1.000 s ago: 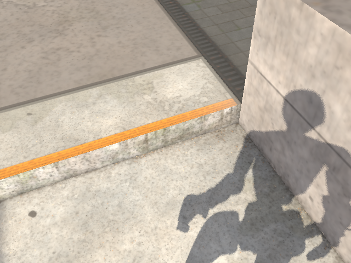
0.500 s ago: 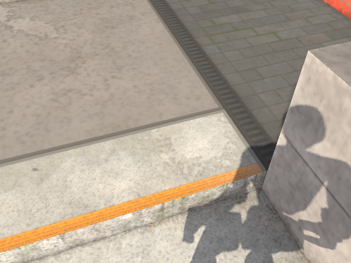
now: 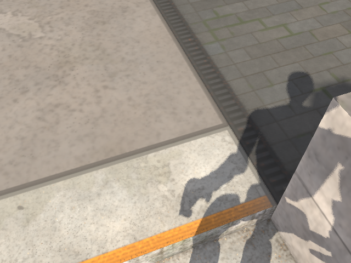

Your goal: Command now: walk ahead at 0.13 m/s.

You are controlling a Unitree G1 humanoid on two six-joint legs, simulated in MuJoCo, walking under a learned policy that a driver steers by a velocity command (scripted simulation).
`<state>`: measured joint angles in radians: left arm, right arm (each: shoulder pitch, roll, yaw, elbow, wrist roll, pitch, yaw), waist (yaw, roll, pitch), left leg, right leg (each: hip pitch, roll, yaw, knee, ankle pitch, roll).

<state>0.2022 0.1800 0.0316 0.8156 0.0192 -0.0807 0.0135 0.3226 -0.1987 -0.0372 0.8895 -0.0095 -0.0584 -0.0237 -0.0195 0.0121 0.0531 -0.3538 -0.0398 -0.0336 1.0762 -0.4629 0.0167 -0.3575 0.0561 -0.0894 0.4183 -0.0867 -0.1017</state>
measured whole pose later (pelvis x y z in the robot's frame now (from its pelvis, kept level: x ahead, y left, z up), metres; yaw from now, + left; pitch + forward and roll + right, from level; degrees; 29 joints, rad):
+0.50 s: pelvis +0.09 +0.03 +0.02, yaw -1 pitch +1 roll +0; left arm 0.22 0.21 0.07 0.90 0.03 -0.04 -0.01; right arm 0.48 -0.17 -0.05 1.03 -0.02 -0.08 -0.03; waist -0.04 -0.02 -0.04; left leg -0.05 -0.03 0.01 0.22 -0.19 0.05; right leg -0.45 -0.02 -0.04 0.76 -0.22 0.00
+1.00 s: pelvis +0.17 +0.01 +0.01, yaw -1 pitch -3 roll +0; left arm 0.30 0.14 0.02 1.04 0.02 -0.01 0.05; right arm 0.30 -0.13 -0.02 1.06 -0.02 -0.01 -0.04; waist 0.00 0.00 0.03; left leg -0.16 0.01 0.00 0.45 -0.24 0.00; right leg -0.16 0.03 -0.08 0.42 -0.21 -0.05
